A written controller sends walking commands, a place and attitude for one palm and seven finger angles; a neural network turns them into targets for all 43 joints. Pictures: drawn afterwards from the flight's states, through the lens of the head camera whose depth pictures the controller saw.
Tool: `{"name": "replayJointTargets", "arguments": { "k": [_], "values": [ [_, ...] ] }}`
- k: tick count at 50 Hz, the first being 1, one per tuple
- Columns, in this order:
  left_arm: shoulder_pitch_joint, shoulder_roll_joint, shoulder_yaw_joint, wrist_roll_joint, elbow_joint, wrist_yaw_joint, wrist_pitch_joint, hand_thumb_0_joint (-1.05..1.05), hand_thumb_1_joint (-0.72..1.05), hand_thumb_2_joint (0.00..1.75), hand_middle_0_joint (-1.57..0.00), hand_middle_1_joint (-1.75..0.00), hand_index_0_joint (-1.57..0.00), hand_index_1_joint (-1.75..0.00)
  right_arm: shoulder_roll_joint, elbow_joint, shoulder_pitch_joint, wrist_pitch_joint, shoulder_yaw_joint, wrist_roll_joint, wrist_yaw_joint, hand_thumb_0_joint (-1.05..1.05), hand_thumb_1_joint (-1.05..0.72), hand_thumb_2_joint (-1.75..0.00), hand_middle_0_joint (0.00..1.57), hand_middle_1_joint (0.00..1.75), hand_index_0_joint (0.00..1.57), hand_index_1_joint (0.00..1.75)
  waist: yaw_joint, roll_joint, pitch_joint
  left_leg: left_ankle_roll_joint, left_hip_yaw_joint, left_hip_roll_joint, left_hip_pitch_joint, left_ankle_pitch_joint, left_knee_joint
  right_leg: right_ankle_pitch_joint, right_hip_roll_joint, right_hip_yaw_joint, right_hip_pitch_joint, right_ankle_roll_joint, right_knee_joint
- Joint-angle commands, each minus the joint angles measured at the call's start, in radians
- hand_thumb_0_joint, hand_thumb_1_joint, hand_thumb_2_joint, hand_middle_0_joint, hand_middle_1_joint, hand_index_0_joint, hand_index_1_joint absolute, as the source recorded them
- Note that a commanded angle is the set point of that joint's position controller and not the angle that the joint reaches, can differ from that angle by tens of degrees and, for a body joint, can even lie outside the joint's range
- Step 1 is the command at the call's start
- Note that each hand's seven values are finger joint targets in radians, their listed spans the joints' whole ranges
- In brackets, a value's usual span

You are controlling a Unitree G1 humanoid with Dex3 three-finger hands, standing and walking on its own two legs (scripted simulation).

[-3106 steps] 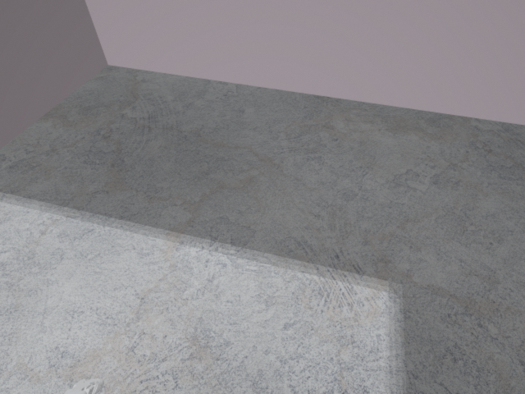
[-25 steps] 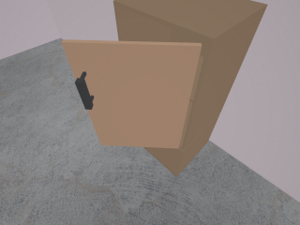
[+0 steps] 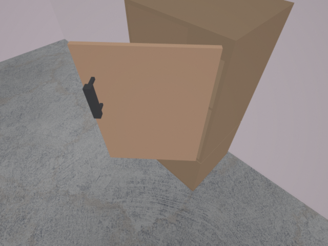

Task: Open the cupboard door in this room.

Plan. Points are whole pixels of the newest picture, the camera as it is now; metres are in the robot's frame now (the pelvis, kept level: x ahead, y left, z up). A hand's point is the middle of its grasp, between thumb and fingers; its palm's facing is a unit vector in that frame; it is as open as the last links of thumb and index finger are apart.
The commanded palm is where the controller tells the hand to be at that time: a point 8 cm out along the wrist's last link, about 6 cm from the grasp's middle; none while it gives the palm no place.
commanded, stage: raise the hand with hooked fingers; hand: left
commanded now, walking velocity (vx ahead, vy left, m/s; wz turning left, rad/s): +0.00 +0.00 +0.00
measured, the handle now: (95, 97) +0.53 +0.26 +0.04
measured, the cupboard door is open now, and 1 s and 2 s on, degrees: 42 42 42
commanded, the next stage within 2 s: none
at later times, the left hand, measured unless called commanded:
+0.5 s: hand (87, 242) +0.14 +0.19 -0.06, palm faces +0.09 -1.00 +0.00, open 8.9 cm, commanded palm +0.13 +0.25 -0.03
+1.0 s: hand (64, 206) +0.20 +0.25 +0.00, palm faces +0.04 -1.00 -0.07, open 11.9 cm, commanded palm +0.17 +0.31 +0.01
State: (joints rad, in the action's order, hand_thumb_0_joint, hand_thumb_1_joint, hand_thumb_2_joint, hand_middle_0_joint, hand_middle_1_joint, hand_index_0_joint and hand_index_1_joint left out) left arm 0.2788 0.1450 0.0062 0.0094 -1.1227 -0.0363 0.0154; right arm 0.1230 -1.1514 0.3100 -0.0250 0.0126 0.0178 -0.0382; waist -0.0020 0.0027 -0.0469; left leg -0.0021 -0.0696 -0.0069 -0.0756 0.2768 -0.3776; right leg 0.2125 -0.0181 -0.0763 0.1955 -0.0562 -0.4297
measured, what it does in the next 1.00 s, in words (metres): lowers itself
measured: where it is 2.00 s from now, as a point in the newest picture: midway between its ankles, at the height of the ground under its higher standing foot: outside the picture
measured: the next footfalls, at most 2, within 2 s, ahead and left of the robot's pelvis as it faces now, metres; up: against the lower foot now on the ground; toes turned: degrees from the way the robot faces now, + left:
none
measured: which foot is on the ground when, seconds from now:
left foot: down 0.00-1.00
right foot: down 0.00-1.00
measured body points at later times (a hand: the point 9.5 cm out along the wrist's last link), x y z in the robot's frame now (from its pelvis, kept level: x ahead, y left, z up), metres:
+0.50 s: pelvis -0.03 +0.01 -0.08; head +0.00 +0.02 +0.37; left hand +0.13 +0.25 -0.05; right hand +0.22 -0.23 -0.08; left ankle -0.04 +0.11 -0.74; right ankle +0.01 -0.08 -0.74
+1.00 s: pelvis -0.03 +0.03 -0.06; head +0.02 +0.03 +0.39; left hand +0.19 +0.30 +0.01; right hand +0.12 -0.22 -0.14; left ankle -0.04 +0.11 -0.74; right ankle +0.01 -0.08 -0.74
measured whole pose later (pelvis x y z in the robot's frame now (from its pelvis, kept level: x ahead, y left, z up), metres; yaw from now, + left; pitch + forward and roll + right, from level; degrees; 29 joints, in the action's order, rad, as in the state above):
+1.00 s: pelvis -0.03 +0.03 -0.06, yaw +2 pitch +10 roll -1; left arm 0.28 0.30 -0.26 -0.30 -0.07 0.31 0.32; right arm 0.28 -0.58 0.31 -0.25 0.02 -0.03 -0.06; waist 0.02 0.02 0.09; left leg -0.04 -0.03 0.00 -0.64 0.49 -0.95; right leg 0.38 0.03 -0.11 0.70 -0.03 -0.89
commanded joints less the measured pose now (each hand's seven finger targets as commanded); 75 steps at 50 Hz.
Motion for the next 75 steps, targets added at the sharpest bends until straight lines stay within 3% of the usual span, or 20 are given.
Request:
{"name": "replayJointTargets", "arguments": {
  "k": [1, 2, 3, 4, 5, 6, 8, 11, 14, 17, 20, 23, 24, 29, 34, 36, 39, 45, 53, 75],
  "values": [
    [0.167, 0.114, -0.020, 0.009, -0.022, -0.043, 0.039, 0.00, 0.90, 0.90, -0.20, -0.30, -0.20, -0.30, 0.124, 0.081, -0.052, -0.022, -0.021, -0.017, 0.006, 0.00, -0.90, -0.90, 0.20, 0.30, 0.20, 0.30, -0.054, -0.023, -0.002, 0.000, 0.019, -0.112, -0.161, -0.181, -0.166, -0.688, 0.197, 0.184, -0.062, 0.046, 0.020],
    [-0.588, 0.312, -0.077, -0.215, 1.490, -0.020, 0.254, 0.00, 0.88, 0.89, -0.20, -0.32, -0.20, -0.32, 0.321, 0.457, -0.035, -0.173, -0.033, -0.060, -0.040, 0.00, -0.90, -0.90, 0.20, 0.30, 0.20, 0.30, 0.081, 0.159, 0.476, -0.027, 0.068, 0.015, 0.037, -0.231, -0.023, -0.415, 0.107, 0.170, -0.170, 0.023, -0.032],
    [-0.231, 0.264, -0.099, -0.131, 1.282, -0.076, 0.203, 0.00, 0.85, 0.88, -0.20, -0.33, -0.20, -0.33, 0.235, 0.418, -0.134, -0.249, -0.023, -0.048, -0.068, 0.00, -0.90, -0.90, 0.20, 0.30, 0.20, 0.30, -0.004, 0.281, 0.455, -0.027, 0.043, -0.002, 0.016, -0.332, -0.021, -0.214, 0.053, 0.125, -0.148, -0.009, -0.061],
    [0.041, 0.064, 0.006, -0.150, 1.097, -0.101, 0.070, 0.00, 0.83, 0.87, -0.21, -0.34, -0.21, -0.34, 0.195, 0.431, -0.115, -0.273, -0.034, -0.068, -0.057, 0.00, -0.90, -0.90, 0.20, 0.30, 0.20, 0.30, 0.014, 0.229, 0.273, 0.003, 0.079, -0.021, -0.079, -0.285, -0.022, -0.094, 0.056, 0.081, -0.041, 0.006, -0.051],
    [0.035, -0.047, 0.080, -0.178, 1.081, -0.079, 0.063, 0.00, 0.81, 0.86, -0.21, -0.36, -0.21, -0.36, 0.208, 0.407, -0.093, -0.283, -0.022, -0.077, -0.055, 0.00, -0.90, -0.90, 0.20, 0.30, 0.20, 0.30, 0.033, 0.053, 0.104, -0.007, 0.087, -0.026, -0.141, -0.196, -0.031, -0.055, 0.044, 0.038, 0.052, 0.027, -0.036],
    [-0.036, -0.003, 0.053, -0.198, 1.117, -0.065, 0.114, 0.00, 0.78, 0.85, -0.21, -0.37, -0.21, -0.37, 0.247, 0.462, -0.128, -0.305, -0.033, -0.073, -0.052, 0.00, -0.90, -0.90, 0.20, 0.30, 0.20, 0.30, 0.059, -0.094, -0.004, -0.030, 0.117, -0.019, -0.207, -0.080, -0.066, 0.035, 0.045, 0.030, 0.149, 0.044, -0.025],
    [-0.013, 0.046, -0.028, -0.200, 1.041, -0.011, 0.234, 0.00, 0.74, 0.83, -0.21, -0.40, -0.21, -0.40, 0.272, 0.509, -0.110, -0.326, -0.059, -0.042, -0.041, 0.00, -0.90, -0.90, 0.20, 0.30, 0.20, 0.30, 0.067, -0.256, -0.001, -0.032, 0.103, 0.005, -0.333, 0.060, -0.172, 0.238, 0.050, 0.025, 0.292, 0.056, -0.051],
    [0.267, 0.013, -0.100, -0.231, 0.921, 0.136, 0.442, 0.00, 0.67, 0.80, -0.22, -0.45, -0.22, -0.45, 0.253, 0.612, -0.150, -0.339, -0.083, -0.026, 0.004, 0.00, -0.90, -0.90, 0.20, 0.30, 0.20, 0.30, -0.040, -0.248, 0.120, -0.001, 0.067, 0.034, -0.504, 0.056, -0.319, 0.240, 0.049, 0.040, 0.312, 0.035, -0.220],
    [0.357, 0.100, -0.208, -0.257, 0.901, 0.323, 0.636, 0.00, 0.60, 0.77, -0.22, -0.50, -0.22, -0.50, 0.267, 0.690, -0.173, -0.314, -0.109, -0.024, 0.058, 0.00, -0.90, -0.90, 0.20, 0.30, 0.20, 0.30, -0.070, -0.088, 0.193, 0.018, 0.043, 0.057, -0.623, 0.007, -0.471, 0.066, 0.063, 0.093, 0.301, 0.006, -0.376],
    [0.283, 0.130, -0.207, -0.270, 1.039, 0.364, 0.571, 0.00, 0.53, 0.74, -0.23, -0.54, -0.23, -0.54, 0.268, 0.802, -0.227, -0.260, -0.102, -0.044, 0.054, 0.00, -0.90, -0.90, 0.20, 0.30, 0.20, 0.30, -0.079, -0.063, 0.261, -0.006, 0.008, 0.070, -0.706, 0.048, -0.506, 0.112, 0.064, 0.121, 0.328, 0.017, -0.405],
    [0.110, 0.171, -0.221, -0.283, 1.256, 0.311, 0.499, 0.00, 0.46, 0.71, -0.23, -0.58, -0.23, -0.58, 0.258, 0.860, -0.211, -0.226, -0.094, -0.052, 0.027, 0.00, -0.90, -0.90, 0.20, 0.30, 0.20, 0.30, -0.043, 0.001, 0.299, -0.018, 0.030, 0.054, -0.704, 0.092, -0.523, 0.220, 0.054, 0.147, 0.373, 0.024, -0.392],
    [0.024, 0.186, -0.225, -0.255, 1.443, 0.238, 0.530, 0.00, 0.39, 0.68, -0.24, -0.63, -0.24, -0.63, 0.236, 0.847, -0.127, -0.224, -0.085, -0.041, 0.009, 0.00, -0.90, -0.90, 0.20, 0.30, 0.20, 0.30, -0.003, 0.089, 0.367, -0.025, 0.067, 0.024, -0.623, -0.001, -0.549, 0.075, 0.034, 0.107, 0.387, 0.022, -0.438],
    [-0.054, 0.197, -0.201, -0.250, 1.507, 0.234, 0.546, 0.00, 0.36, 0.67, -0.24, -0.64, -0.24, -0.64, 0.243, 0.839, -0.112, -0.223, -0.073, -0.032, 0.004, 0.00, -0.90, -0.90, 0.20, 0.30, 0.20, 0.30, 0.034, 0.057, 0.368, -0.030, 0.080, 0.018, -0.626, -0.004, -0.569, 0.059, 0.027, 0.103, 0.408, 0.027, -0.453],
    [-0.079, 0.198, -0.157, -0.259, 1.357, 0.324, 0.523, 0.00, 0.25, 0.62, -0.25, -0.72, -0.25, -0.72, 0.262, 0.772, -0.114, -0.252, -0.043, -0.041, -0.018, 0.00, -0.90, -0.90, 0.20, 0.30, 0.20, 0.30, 0.072, 0.082, 0.302, -0.027, 0.119, 0.004, -0.633, 0.037, -0.570, 0.115, 0.011, 0.060, 0.476, 0.023, -0.446],
    [0.002, 0.264, -0.273, -0.317, 1.240, 0.390, 0.348, 0.00, 0.13, 0.57, -0.25, -0.80, -0.25, -0.80, 0.259, 0.777, -0.139, -0.260, -0.035, -0.060, -0.034, 0.00, -0.90, -0.90, 0.20, 0.30, 0.20, 0.30, 0.000, 0.010, 0.371, -0.022, 0.124, 0.014, -0.637, 0.025, -0.488, 0.127, 0.017, 0.050, 0.320, 0.030, -0.391],
    [0.008, 0.274, -0.318, -0.335, 1.286, 0.378, 0.319, 0.00, 0.08, 0.55, -0.26, -0.82, -0.26, -0.82, 0.245, 0.777, -0.141, -0.261, -0.035, -0.059, -0.033, 0.00, -0.90, -0.90, 0.20, 0.30, 0.20, 0.30, -0.018, 0.016, 0.419, -0.019, 0.116, 0.014, -0.613, -0.026, -0.466, 0.070, 0.027, 0.044, 0.268, 0.036, -0.383],
    [0.009, 0.276, -0.344, -0.346, 1.282, 0.342, 0.321, 0.00, 0.01, 0.52, -0.26, -0.87, -0.26, -0.87, 0.237, 0.771, -0.148, -0.269, -0.031, -0.049, -0.030, 0.00, -0.90, -0.90, 0.20, 0.30, 0.20, 0.30, -0.033, -0.004, 0.363, -0.012, 0.125, 0.011, -0.604, -0.062, -0.435, 0.042, 0.018, 0.021, 0.268, 0.027, -0.387],
    [-0.077, 0.292, -0.340, -0.329, 1.249, 0.343, 0.373, 0.00, -0.13, 0.46, -0.27, -0.96, -0.27, -0.96, 0.267, 0.756, -0.103, -0.285, -0.036, -0.052, -0.028, 0.00, -0.90, -0.90, 0.20, 0.30, 0.20, 0.30, 0.001, -0.003, 0.315, -0.014, 0.112, 0.010, -0.585, 0.004, -0.405, 0.120, 0.025, 0.028, 0.305, 0.033, -0.349],
    [-0.156, 0.344, -0.377, -0.344, 1.249, 0.371, 0.371, 0.00, -0.31, 0.38, -0.29, -1.08, -0.29, -1.08, 0.284, 0.733, -0.079, -0.301, -0.038, -0.058, -0.039, 0.00, -0.90, -0.90, 0.20, 0.30, 0.20, 0.30, -0.001, 0.078, 0.330, -0.004, 0.119, 0.004, -0.475, -0.092, -0.366, 0.013, 0.022, 0.012, 0.266, 0.028, -0.331],
    [-0.529, 0.508, -0.501, -0.375, 0.966, 0.517, 0.247, 0.00, -0.50, 0.30, -0.30, -1.20, -0.30, -1.20, 0.301, 0.695, -0.086, -0.264, -0.007, -0.063, -0.061, 0.00, -0.90, -0.90, 0.20, 0.30, 0.20, 0.30, -0.005, 0.066, 0.306, 0.002, 0.121, 0.002, -0.344, -0.199, -0.268, -0.115, 0.014, 0.018, 0.143, 0.019, -0.231]
  ]
}}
